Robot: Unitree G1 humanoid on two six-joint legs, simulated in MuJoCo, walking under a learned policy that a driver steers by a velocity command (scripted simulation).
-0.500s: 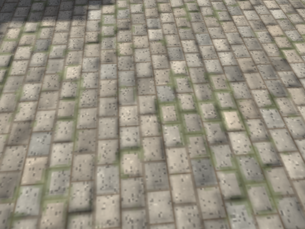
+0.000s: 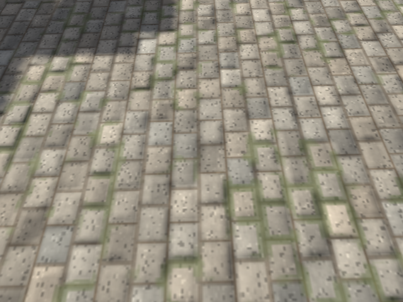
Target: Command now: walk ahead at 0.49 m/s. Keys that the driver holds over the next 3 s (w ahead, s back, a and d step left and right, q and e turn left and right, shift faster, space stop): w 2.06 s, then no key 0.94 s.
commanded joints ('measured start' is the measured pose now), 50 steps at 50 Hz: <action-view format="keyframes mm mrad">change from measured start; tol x32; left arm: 1 51 107 12 -26 -2 -16 7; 14 164 29 -17 -8 -38 -5 18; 35 -521 78 0 -199 15 40 -14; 41 24 230 65 -53 56 0 22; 50 -108 100 24 -6 2 -19 13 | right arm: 1 -104 -26 1 -69 7 -8 4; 9 -238 -38 4 -114 14 -24 -2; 14 352 -253 -74 44 -34 -48 -41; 50 212 -15 -19 97 -6 -9 -10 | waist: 1 1 -71 76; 14 -158 179 -347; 50 -73 -85 10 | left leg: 1 -25 -18 34 -131 105 -15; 9 48 -95 77 -350 -26 48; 12 481 -169 98 -455 -52 118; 14 1067 316 -583 -514 -185 332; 20 524 113 -224 -739 51 184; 39 762 95 -28 -477 668 122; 41 399 -17 55 45 259 69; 42 116 -193 47 358 -477 43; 50 126 -21 -23 187 -170 13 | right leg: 1 -40 -268 162 -116 284 -65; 12 113 -286 85 383 888 -32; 15 -587 -63 121 1162 -285 19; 36 -589 -165 3 375 102 41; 40 -69 -94 -15 245 51 -43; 42 387 -559 717 99 -55 -241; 50 -116 -323 225 -70 212 -95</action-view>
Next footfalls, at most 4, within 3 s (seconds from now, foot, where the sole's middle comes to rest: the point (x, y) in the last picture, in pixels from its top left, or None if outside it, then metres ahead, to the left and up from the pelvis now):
0.26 left None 0.32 0.11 -0.78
0.80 right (243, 270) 0.62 -0.07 -0.78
1.38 left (197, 195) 0.92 0.10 -0.78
1.94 right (240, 141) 1.22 -0.08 -0.78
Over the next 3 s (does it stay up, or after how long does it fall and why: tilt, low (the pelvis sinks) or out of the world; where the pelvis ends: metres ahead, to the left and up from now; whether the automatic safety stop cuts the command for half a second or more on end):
stays up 1.29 -0.01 0.00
